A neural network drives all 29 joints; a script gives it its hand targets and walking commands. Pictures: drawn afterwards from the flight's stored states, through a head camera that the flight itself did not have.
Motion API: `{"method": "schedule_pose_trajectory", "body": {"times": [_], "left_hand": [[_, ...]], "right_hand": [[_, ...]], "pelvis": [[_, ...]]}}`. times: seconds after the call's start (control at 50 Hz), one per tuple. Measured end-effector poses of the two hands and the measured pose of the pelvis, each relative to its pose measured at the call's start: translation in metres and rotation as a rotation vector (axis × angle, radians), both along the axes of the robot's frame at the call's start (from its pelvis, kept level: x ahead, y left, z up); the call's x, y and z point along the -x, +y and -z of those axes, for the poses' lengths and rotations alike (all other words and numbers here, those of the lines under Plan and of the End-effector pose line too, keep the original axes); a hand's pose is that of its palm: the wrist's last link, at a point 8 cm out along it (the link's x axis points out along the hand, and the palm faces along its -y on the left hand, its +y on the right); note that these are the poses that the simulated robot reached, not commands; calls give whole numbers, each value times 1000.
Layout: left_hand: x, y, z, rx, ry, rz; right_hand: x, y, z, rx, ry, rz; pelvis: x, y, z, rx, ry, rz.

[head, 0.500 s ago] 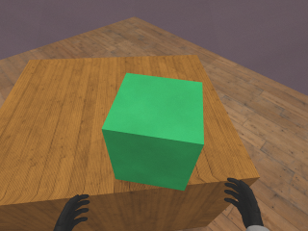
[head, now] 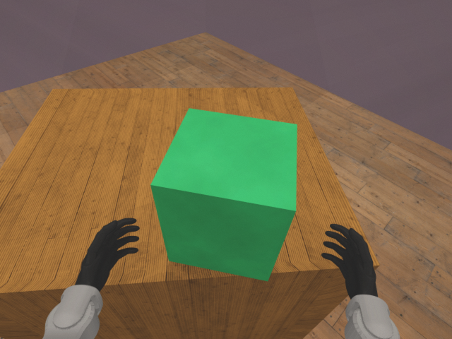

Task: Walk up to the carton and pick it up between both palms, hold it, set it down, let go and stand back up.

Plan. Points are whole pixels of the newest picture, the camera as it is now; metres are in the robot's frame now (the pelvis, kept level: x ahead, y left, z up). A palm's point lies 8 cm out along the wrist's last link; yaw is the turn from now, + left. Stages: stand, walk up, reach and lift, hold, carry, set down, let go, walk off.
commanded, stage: reach and lift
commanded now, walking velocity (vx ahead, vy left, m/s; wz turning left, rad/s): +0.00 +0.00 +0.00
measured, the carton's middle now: (229, 196) +0.37 +0.03 +0.04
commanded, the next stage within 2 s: none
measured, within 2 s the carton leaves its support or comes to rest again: neither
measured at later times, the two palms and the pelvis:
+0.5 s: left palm (106, 210) +0.27 +0.23 +0.10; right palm (372, 239) +0.26 -0.19 +0.10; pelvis +0.02 +0.00 +0.00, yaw -1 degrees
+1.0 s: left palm (116, 152) +0.34 +0.22 +0.17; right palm (381, 189) +0.31 -0.20 +0.16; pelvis -0.01 +0.00 +0.00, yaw -2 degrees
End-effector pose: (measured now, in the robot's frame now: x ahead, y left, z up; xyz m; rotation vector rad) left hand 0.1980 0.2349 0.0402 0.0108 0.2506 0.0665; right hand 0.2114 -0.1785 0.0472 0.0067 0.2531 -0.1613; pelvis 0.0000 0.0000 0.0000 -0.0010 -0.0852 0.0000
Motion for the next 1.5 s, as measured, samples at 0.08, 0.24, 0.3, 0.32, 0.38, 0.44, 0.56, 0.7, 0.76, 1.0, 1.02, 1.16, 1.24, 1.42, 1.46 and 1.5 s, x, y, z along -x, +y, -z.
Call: {"method": "schedule_pose_trajectory", "body": {"times": [0.08,0.24,0.3,0.32,0.38,0.44,0.56,0.7,0.76,1.0,1.02,1.16,1.24,1.42,1.46,1.5], "left_hand": [[-17,-1,-15,-14,-3,4],[-45,-1,-36,-38,14,10],[-53,0,-41,-43,18,8],[-55,0,-43,-44,17,8],[-62,0,-47,-42,10,9],[-69,-1,-52,-40,1,9],[-83,-6,-66,-29,-21,16],[-99,-12,-91,-23,-55,43],[-107,-12,-97,-9,-50,42],[-141,-14,-128,6,-41,30],[-144,-14,-131,5,-42,30],[-162,-12,-148,1,-46,24],[-173,-11,-158,-1,-51,24],[-194,-10,-180,-4,-67,24],[-198,-10,-185,-4,-69,24],[-205,-10,-187,-4,-54,25]], "right_hand": [[-15,-1,-8,-13,-3,-2],[-31,-9,-19,-27,3,11],[-34,-12,-24,-23,-5,12],[-34,-13,-27,-22,-11,11],[-38,-14,-35,-21,-34,4],[-43,-14,-44,-19,-54,-5],[-54,-17,-57,-14,-74,-8],[-65,-24,-77,-21,-112,-3],[-70,-25,-84,-21,-110,-2],[-101,-20,-110,-38,-103,-16],[-104,-19,-113,-39,-104,-17],[-123,-19,-128,-41,-101,-21],[-133,-19,-135,-42,-99,-25],[-154,-21,-154,-42,-102,-31],[-158,-22,-159,-41,-102,-32],[-164,-24,-161,-33,-84,-21]], "pelvis": [[-4,1,-1,0,6,2],[-16,2,-2,-1,23,8],[-19,2,-2,0,27,9],[-20,1,-2,0,28,10],[-22,0,-2,-1,33,12],[-23,0,-3,-1,35,15],[-20,-1,-3,-1,34,22],[-12,-1,-3,2,27,31],[-7,-1,-3,1,28,35],[8,-1,-2,-2,59,38],[8,-1,-2,-2,61,38],[9,0,-1,0,73,35],[8,1,-1,3,79,32],[4,3,-1,8,90,25],[3,3,-1,9,93,24],[4,3,-1,10,94,18]]}}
